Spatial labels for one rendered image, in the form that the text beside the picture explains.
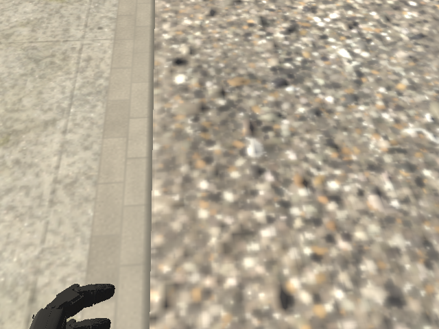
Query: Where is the left robot hand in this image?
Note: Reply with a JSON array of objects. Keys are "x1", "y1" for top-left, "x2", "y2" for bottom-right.
[{"x1": 29, "y1": 284, "x2": 115, "y2": 329}]

